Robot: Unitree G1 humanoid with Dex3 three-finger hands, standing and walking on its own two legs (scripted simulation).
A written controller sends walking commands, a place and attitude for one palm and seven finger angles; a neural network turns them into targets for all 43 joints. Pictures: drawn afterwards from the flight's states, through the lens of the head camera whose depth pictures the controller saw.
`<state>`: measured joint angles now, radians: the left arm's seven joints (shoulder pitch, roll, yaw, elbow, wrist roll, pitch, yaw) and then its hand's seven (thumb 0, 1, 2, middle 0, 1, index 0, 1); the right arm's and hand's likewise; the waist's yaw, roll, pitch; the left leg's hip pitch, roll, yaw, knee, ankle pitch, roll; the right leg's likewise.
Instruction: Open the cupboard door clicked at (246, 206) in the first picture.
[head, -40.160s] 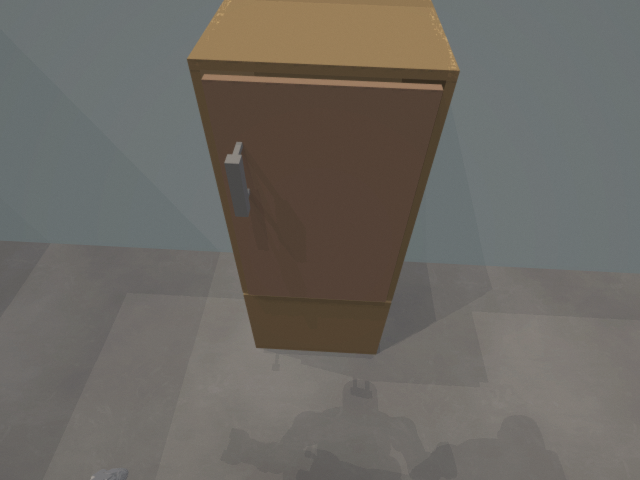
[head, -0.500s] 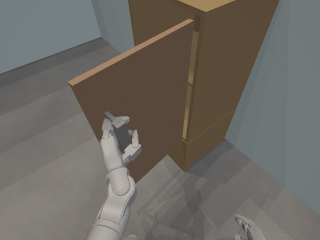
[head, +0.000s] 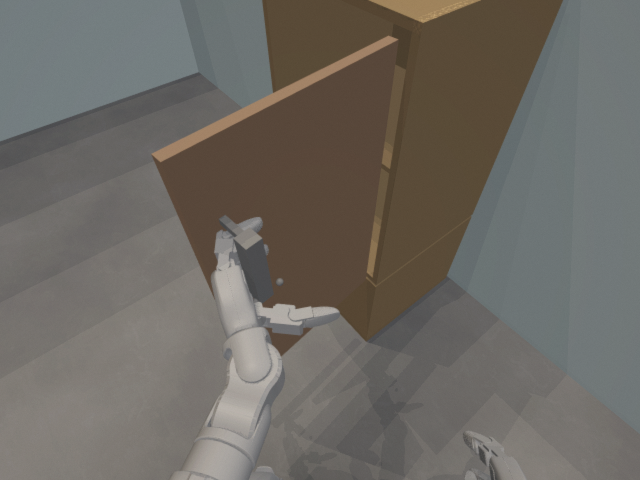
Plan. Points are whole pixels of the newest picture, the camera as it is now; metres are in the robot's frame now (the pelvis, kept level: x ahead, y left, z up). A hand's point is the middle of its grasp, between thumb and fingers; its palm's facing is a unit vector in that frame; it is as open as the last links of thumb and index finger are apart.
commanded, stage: open thumb and fingers to let go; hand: left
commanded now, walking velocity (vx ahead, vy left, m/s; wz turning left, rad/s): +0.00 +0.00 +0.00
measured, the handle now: (245, 259) +0.38 +0.12 +0.07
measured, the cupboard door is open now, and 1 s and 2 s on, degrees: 96 100 100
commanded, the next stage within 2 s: slide the hand sideways off the handle in 0.14 s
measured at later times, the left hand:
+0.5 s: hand (271, 311) +0.30 +0.08 +0.07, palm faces -0.13 -0.99 +0.01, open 16.1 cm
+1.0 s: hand (243, 346) +0.26 +0.10 +0.07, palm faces -0.06 -1.00 +0.00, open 16.3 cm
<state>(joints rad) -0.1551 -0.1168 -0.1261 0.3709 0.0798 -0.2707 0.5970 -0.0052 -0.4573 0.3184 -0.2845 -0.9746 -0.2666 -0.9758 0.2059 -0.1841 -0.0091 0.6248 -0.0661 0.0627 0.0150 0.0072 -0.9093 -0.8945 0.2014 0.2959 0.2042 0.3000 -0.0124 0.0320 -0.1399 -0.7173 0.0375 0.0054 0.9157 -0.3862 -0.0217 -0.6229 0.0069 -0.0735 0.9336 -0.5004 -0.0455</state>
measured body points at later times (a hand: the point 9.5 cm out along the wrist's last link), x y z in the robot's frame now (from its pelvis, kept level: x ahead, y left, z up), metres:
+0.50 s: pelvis -0.01 +0.02 +0.00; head +0.02 +0.01 +0.45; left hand +0.31 +0.13 +0.07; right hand +0.14 -0.21 -0.10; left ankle +0.04 +0.13 -0.69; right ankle -0.02 -0.09 -0.69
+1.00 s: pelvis +0.00 +0.01 +0.00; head +0.03 +0.00 +0.45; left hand +0.26 +0.16 +0.07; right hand +0.17 -0.21 -0.09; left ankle +0.04 +0.13 -0.69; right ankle -0.02 -0.09 -0.69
